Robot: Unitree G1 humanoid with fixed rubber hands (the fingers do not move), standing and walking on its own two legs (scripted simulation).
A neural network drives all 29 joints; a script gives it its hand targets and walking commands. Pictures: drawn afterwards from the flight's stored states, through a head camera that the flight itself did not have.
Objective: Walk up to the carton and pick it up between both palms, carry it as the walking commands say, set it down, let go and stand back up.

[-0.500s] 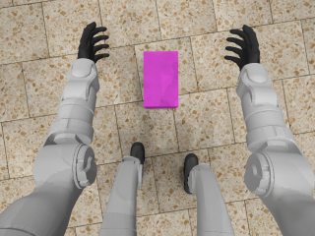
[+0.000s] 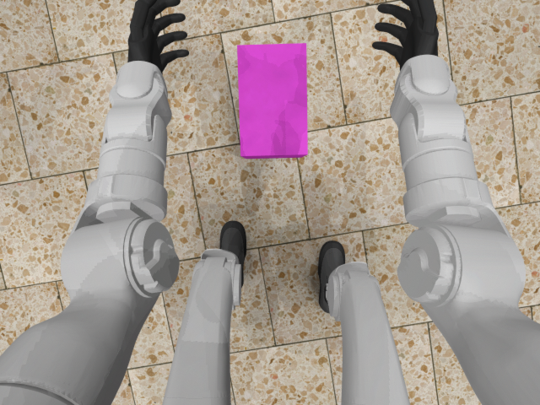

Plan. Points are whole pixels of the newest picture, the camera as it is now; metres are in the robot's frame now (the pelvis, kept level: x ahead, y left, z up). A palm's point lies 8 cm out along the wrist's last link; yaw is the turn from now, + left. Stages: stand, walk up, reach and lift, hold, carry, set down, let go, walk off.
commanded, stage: reach and lift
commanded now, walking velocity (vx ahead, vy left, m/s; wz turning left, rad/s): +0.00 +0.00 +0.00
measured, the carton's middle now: (272, 107) +0.54 +0.06 -0.55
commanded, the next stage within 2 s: none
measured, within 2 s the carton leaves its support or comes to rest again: neither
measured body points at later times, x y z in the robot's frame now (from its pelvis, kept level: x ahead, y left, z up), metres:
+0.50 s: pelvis -0.01 +0.00 -0.14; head +0.35 +0.03 +0.12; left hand +0.53 +0.21 -0.31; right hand +0.56 -0.12 -0.30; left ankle +0.09 +0.14 -0.60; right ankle +0.06 -0.15 -0.60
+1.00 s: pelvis -0.04 -0.01 -0.23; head +0.35 +0.03 -0.02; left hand +0.51 +0.20 -0.45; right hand +0.55 -0.12 -0.43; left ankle +0.09 +0.14 -0.60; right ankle +0.06 -0.15 -0.60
